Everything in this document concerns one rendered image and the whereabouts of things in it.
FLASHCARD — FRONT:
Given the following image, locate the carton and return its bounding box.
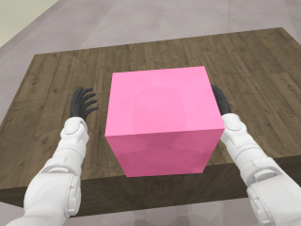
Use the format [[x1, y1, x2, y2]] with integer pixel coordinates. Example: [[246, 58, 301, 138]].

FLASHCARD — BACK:
[[104, 66, 225, 177]]

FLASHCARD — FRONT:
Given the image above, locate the left robot upper arm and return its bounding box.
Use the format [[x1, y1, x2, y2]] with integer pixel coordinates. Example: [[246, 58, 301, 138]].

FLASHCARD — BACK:
[[6, 172, 82, 226]]

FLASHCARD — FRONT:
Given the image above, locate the pedestal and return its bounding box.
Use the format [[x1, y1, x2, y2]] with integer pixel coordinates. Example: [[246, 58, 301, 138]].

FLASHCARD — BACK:
[[0, 27, 301, 218]]

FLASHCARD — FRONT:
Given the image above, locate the right robot forearm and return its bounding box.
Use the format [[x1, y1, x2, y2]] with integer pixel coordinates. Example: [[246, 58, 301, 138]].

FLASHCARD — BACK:
[[220, 113, 301, 193]]

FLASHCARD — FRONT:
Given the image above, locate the robot left hand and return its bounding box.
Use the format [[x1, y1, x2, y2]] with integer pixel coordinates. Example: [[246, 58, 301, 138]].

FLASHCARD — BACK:
[[70, 87, 98, 122]]

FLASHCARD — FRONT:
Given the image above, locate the robot right hand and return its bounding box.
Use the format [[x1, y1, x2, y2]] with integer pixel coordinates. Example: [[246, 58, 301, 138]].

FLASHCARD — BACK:
[[211, 84, 232, 116]]

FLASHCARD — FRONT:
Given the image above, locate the right robot upper arm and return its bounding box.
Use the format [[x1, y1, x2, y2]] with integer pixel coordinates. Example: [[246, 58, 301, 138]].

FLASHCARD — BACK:
[[246, 174, 301, 226]]

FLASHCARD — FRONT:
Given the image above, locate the left robot forearm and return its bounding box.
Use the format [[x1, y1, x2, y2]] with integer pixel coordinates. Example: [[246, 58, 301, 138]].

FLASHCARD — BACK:
[[24, 117, 89, 212]]

